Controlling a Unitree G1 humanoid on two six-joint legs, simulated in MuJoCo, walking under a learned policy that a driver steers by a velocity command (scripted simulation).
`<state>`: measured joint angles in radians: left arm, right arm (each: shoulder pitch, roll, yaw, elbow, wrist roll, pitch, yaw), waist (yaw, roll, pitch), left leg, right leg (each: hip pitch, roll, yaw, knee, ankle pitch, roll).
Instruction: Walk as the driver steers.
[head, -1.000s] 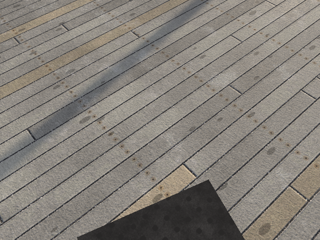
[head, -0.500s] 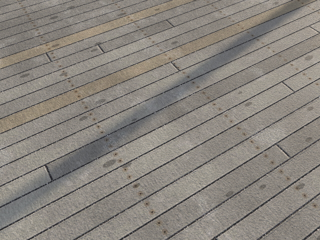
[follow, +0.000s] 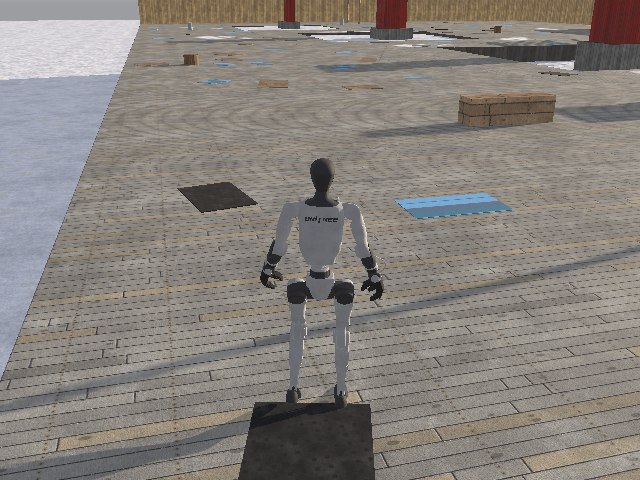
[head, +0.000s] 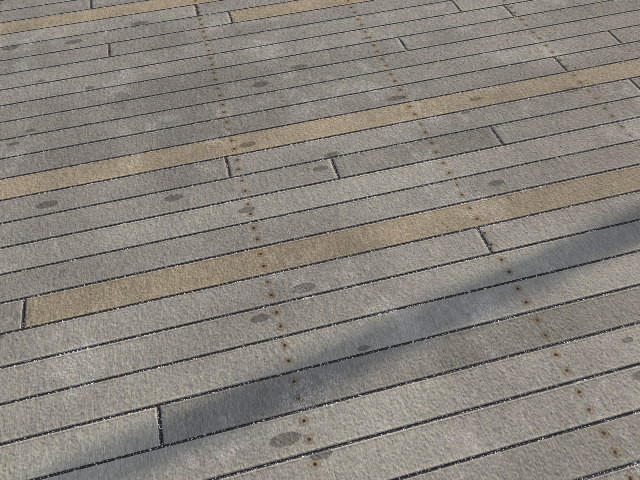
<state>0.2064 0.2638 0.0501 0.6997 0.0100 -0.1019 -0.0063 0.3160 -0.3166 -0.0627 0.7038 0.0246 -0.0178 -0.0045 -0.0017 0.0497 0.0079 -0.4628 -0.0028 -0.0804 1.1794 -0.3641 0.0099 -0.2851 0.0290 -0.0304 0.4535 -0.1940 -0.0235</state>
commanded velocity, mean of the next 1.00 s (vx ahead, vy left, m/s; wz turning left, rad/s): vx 0.31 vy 0.00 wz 0.31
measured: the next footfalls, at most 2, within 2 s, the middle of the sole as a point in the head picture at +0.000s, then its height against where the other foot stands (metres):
left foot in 0.36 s outside the picture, level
right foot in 0.82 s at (342, 452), level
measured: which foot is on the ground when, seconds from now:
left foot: up 0.00-0.34, down 0.36-1.00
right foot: down 0.00-0.38, up 0.40-0.80, down 0.82-1.00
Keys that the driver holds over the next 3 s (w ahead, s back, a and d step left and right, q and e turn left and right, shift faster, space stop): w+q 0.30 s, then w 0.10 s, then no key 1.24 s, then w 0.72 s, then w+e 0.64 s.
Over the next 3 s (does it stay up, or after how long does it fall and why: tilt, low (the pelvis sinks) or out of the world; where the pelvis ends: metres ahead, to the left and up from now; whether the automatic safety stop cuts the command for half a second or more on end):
stays up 1.00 0.23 -0.02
